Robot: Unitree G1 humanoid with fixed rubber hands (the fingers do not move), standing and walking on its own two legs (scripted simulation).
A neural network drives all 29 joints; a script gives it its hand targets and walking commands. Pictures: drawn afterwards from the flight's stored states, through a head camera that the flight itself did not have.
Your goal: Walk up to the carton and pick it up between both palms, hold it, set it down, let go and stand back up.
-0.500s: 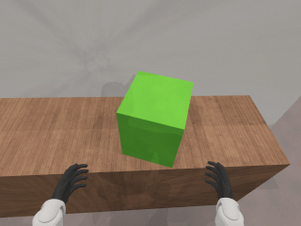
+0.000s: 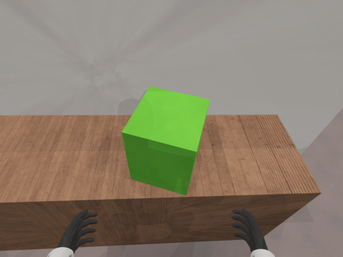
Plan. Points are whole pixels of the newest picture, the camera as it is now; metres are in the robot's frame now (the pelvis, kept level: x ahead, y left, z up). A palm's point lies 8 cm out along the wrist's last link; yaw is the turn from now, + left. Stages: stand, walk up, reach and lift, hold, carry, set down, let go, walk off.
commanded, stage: set down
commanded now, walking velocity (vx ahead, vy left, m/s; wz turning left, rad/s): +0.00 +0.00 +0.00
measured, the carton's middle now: (168, 141) +0.47 +0.01 -0.07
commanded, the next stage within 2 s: let go in 0.24 s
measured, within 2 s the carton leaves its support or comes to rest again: neither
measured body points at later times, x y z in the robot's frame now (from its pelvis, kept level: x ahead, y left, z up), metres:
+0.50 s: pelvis -0.01 -0.01 +0.00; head +0.00 +0.00 +0.45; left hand +0.16 +0.22 -0.09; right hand +0.16 -0.23 -0.09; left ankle -0.03 +0.13 -0.74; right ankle +0.01 -0.12 -0.74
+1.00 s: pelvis +0.00 +0.01 +0.00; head -0.04 -0.01 +0.44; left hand +0.10 +0.26 -0.10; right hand +0.11 -0.24 -0.12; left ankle -0.02 +0.13 -0.74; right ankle +0.01 -0.12 -0.74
